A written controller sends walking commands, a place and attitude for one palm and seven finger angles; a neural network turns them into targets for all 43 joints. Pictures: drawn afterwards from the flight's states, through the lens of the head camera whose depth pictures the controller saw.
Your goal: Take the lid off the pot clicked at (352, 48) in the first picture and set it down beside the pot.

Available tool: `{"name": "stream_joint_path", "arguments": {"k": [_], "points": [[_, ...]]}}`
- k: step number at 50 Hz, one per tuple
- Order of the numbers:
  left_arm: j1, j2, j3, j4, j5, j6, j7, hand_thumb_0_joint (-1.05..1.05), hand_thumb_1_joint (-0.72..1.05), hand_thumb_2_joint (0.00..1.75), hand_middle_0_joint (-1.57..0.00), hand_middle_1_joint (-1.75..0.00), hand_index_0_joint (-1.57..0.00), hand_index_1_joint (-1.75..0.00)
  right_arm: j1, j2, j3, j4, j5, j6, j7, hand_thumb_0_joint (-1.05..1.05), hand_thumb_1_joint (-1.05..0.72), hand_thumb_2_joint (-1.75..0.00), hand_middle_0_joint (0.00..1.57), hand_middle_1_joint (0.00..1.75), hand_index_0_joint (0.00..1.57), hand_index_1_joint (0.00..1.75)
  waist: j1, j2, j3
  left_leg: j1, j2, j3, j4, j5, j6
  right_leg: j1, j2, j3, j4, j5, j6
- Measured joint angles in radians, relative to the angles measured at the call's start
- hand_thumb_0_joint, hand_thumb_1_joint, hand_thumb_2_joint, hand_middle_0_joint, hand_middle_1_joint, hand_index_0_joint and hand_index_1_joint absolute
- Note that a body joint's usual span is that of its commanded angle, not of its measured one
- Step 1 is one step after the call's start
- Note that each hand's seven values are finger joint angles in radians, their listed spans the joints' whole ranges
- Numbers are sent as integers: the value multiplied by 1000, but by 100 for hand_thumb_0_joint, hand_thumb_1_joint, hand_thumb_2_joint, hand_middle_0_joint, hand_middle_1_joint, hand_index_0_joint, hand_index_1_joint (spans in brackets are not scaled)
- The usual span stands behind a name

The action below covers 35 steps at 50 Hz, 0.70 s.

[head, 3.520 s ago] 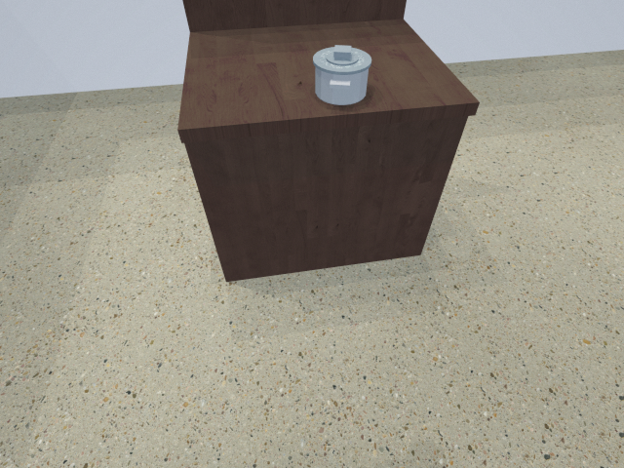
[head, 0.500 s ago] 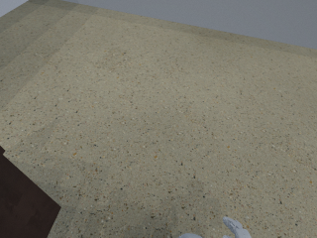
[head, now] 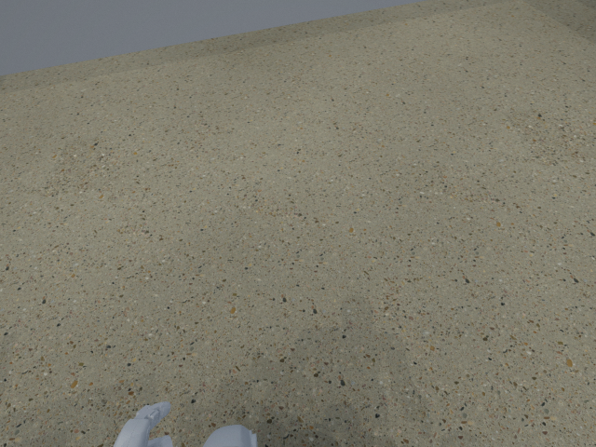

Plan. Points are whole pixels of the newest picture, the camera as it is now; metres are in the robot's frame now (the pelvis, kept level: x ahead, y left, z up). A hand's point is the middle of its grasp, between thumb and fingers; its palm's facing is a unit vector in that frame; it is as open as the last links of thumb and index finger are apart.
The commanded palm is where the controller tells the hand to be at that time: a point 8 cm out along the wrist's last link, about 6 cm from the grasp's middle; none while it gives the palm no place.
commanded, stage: walk to a spot facing it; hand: left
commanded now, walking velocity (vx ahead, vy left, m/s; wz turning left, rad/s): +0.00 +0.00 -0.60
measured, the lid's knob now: out of the picture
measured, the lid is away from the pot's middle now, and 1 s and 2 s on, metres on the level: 0.00 0.00 0.00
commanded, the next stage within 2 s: turn to face it in 1.44 s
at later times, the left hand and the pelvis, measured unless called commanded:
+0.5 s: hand out of the picture +0.10 +0.24 -0.16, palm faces -0.22 -0.96 -0.19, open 7.4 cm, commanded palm none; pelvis -0.01 +0.05 +0.01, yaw -18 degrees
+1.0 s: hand (223, 437) +0.16 +0.13 -0.14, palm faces -0.53 -0.81 -0.24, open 7.4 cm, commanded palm none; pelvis -0.02 +0.01 +0.01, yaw -35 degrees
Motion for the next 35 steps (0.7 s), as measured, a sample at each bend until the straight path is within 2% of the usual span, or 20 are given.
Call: {"name": "stream_joint_path", "arguments": {"k": [4,9,12,14,15,17,20,23,25,29,33,35], "points": [[16,-8,-4,8,3,6,-5,0,91,90,-20,-30,-21,-30,-50,25,9,-32,0,-11,2,1,-91,-89,19,30,20,30,11,-16,-10,-12,-20,-29,-83,46,-11,9,16,48,-51,38,-1],[42,-10,0,11,8,13,-10,0,90,90,-20,-30,-21,-30,-106,47,16,-58,6,-19,2,1,-91,-89,19,30,20,30,46,-40,-16,40,-63,-36,-247,30,-5,-8,38,109,-61,61,13],[59,-2,7,16,9,22,-10,0,90,90,-20,-30,-21,-30,-127,57,19,-74,12,-30,-1,1,-91,-89,20,30,20,30,63,-60,-22,105,-97,-34,-393,41,9,-31,52,145,-48,66,31],[74,7,14,18,3,32,-10,0,90,90,-20,-30,-21,-30,-126,60,24,-87,15,-45,-5,1,-91,-89,20,30,20,30,66,-68,-32,176,-108,-27,-550,111,29,-55,67,163,-16,58,47],[75,17,20,23,-1,38,-10,0,90,90,-20,-30,-21,-30,-126,68,26,-87,12,-52,-7,1,-91,-89,20,30,20,30,65,-86,-31,180,-114,-16,-561,128,56,-74,67,174,27,10,55],[82,33,33,31,4,49,-14,1,91,90,-20,-30,-21,-30,-117,78,36,-91,4,-52,-5,0,-91,-89,20,30,21,30,72,-107,-25,190,-107,12,-556,134,96,-130,66,145,210,-122,77],[102,52,49,42,13,54,-29,1,91,90,-20,-30,-20,-29,-96,88,44,-87,-2,-49,-9,0,-91,-89,20,30,21,30,77,-116,-27,229,-86,49,-606,153,110,-196,41,92,467,-126,109],[120,59,54,49,11,61,-37,1,91,90,-20,-30,-20,-29,-80,87,44,-81,-3,-48,-11,1,-90,-89,20,30,21,30,78,-107,-28,255,-65,80,-645,171,110,-202,3,62,553,-107,129],[128,58,53,53,9,67,-40,1,91,90,-20,-30,-20,-29,-71,82,39,-75,-2,-48,-10,1,-90,-89,20,30,21,30,75,-94,-27,264,-50,102,-655,173,109,-177,-23,45,517,-114,137],[124,51,47,61,8,74,-41,1,91,90,-20,-30,-20,-29,-56,71,27,-61,-4,-50,-3,1,-90,-89,20,30,21,30,61,-71,-16,269,-20,149,-646,163,100,-105,-60,9,350,-151,136],[95,38,37,57,7,63,-40,1,91,90,-20,-30,-20,-29,-40,51,14,-42,-6,-47,4,1,-90,-89,20,30,21,30,42,-45,-5,253,16,197,-594,135,80,-37,-60,-25,199,-165,119],[80,33,31,49,7,50,-39,1,91,90,-20,-30,-20,-29,-27,36,6,-33,-5,-44,7,1,-90,-89,20,30,21,30,36,-30,-3,237,38,219,-546,111,63,14,-50,-46,85,-100,105]]}}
